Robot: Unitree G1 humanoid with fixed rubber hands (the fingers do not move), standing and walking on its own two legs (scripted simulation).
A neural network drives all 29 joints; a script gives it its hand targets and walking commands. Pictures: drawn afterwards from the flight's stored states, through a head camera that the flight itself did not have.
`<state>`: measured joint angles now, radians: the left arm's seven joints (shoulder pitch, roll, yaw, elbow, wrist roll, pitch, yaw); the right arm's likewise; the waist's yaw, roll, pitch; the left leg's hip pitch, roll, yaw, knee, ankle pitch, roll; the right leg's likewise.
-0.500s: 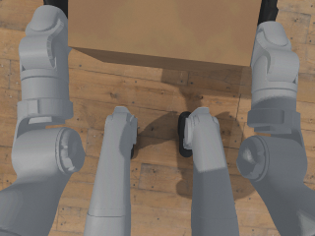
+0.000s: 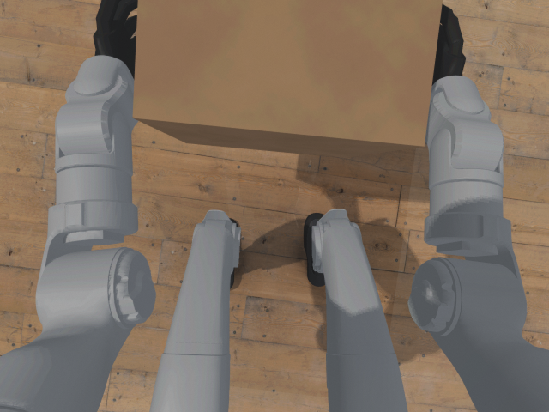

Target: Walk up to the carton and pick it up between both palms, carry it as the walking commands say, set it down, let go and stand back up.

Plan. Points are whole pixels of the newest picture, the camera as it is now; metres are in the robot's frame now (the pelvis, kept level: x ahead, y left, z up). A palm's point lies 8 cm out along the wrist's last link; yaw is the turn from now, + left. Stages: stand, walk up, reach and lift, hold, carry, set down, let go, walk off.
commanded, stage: reach and lift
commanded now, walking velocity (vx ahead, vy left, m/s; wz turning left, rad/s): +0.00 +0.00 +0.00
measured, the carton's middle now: (279, 76) +0.50 +0.00 -0.13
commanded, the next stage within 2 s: none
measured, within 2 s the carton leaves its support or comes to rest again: neither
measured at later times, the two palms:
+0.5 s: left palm (70, 42) +0.48 +0.19 +0.02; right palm (489, 75) +0.46 -0.19 +0.02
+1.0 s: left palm out of the picture +0.46 +0.19 +0.10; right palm out of the picture +0.44 -0.19 +0.10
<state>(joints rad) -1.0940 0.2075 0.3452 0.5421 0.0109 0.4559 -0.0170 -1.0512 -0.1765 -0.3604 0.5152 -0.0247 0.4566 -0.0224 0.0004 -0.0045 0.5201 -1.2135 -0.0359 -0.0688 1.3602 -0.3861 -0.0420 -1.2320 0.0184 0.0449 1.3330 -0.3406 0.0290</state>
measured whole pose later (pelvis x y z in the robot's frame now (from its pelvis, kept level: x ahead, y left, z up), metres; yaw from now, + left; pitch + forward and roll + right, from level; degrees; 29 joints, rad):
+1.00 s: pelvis +0.14 +0.00 +0.14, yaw -1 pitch +17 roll +0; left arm -0.35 -0.03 0.35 0.42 0.18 0.45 -0.14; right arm -0.30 0.03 -0.33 0.41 -0.19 0.45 0.09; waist 0.01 -0.01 -0.09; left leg -0.64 0.00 -0.06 0.60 -0.26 -0.02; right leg -0.65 0.01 0.05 0.57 -0.21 0.02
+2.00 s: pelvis +0.13 +0.00 +0.16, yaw -1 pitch -4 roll +0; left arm -0.32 -0.03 0.31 0.28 0.18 0.70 -0.13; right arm -0.28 0.01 -0.27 0.26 -0.19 0.72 0.10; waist 0.01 0.01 0.04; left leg -0.09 0.01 -0.06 0.33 -0.17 -0.02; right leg -0.11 0.01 0.06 0.31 -0.13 0.02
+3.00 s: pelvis +0.13 -0.01 +0.17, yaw -1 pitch -5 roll +0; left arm -0.21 -0.02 0.27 0.16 0.15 0.71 -0.14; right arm -0.15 0.04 -0.23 0.13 -0.19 0.74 0.09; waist 0.02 0.00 0.07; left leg -0.05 0.02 -0.06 0.31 -0.16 -0.03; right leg -0.07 0.02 0.06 0.29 -0.12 0.01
